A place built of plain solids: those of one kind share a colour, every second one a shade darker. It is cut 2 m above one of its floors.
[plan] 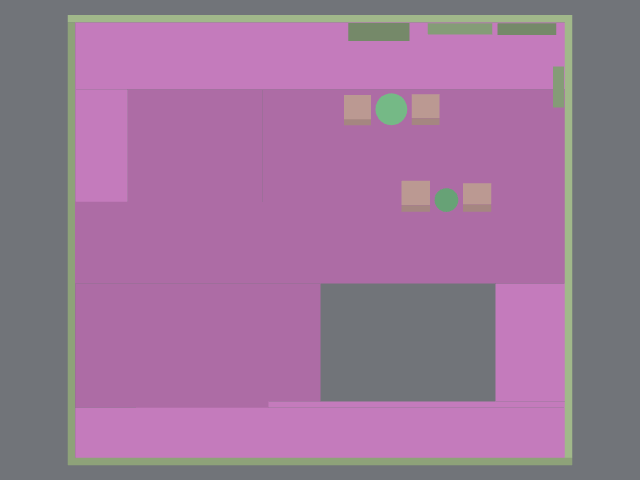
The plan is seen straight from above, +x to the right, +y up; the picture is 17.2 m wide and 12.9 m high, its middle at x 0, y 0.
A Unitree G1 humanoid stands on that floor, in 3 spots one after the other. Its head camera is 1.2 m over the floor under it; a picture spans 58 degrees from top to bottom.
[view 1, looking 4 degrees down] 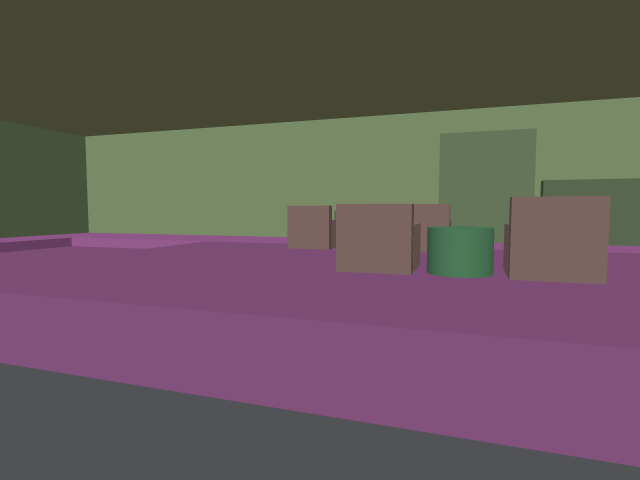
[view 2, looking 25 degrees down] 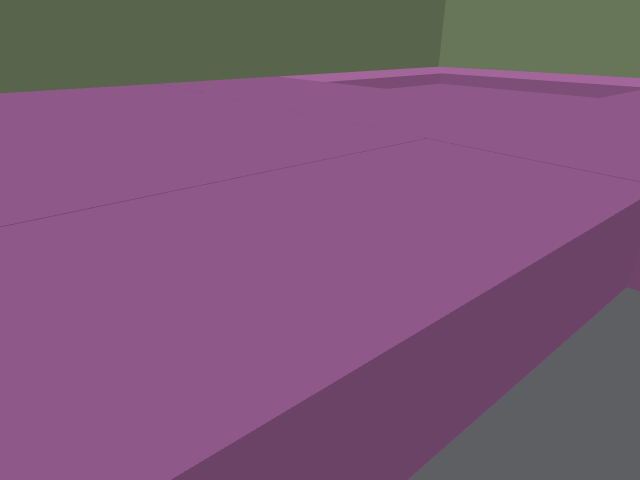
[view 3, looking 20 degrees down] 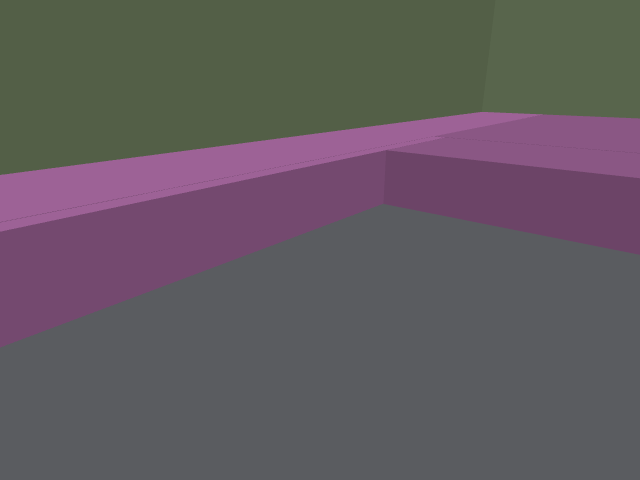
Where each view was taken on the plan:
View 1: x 3.48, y -3.50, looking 109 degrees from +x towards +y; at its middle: chair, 6.98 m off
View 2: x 0.53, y -3.69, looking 141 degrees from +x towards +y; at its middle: floor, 1.52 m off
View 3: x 3.82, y -2.01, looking -140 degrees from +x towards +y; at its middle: ground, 3.51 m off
